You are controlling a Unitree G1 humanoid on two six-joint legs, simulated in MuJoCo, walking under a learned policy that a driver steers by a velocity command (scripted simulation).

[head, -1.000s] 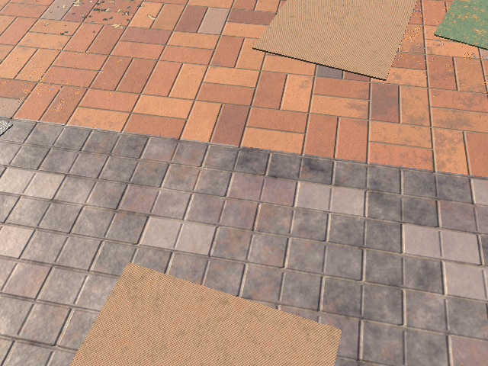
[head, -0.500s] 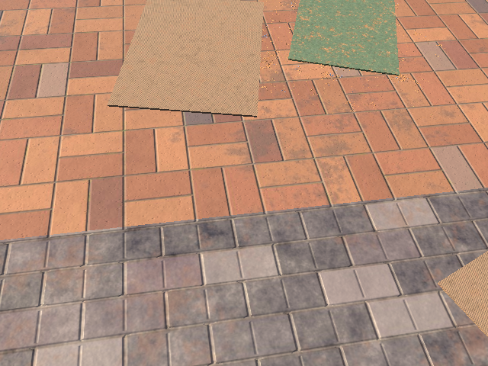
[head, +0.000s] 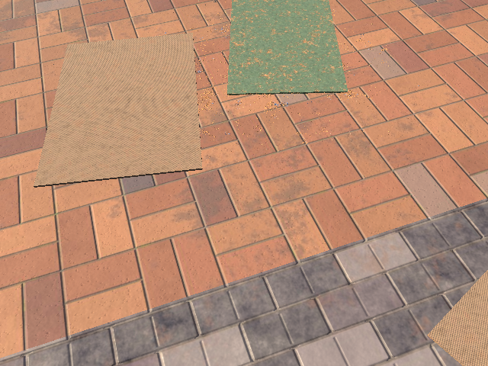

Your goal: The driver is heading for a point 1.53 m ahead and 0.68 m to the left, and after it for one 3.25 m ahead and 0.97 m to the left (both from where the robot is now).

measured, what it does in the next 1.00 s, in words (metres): walks ahead, turning left: left foot, then right foot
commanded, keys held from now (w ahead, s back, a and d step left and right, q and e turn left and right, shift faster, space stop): w+q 0.02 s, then q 0.76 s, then w+q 0.22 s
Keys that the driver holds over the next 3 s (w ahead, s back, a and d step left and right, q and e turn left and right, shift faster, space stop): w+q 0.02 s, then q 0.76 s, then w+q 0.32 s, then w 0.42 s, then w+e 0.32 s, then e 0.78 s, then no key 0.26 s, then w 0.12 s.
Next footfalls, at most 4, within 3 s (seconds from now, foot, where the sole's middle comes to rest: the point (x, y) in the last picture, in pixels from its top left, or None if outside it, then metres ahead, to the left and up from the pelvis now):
0.28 left None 0.28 0.10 -0.78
0.80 right None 0.31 -0.09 -0.78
1.34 left None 0.34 0.24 -0.78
1.88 right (148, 298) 0.69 0.34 -0.78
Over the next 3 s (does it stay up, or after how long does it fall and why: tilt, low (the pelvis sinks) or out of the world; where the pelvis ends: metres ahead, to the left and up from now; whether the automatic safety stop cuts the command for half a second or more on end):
stays up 0.67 0.40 0.00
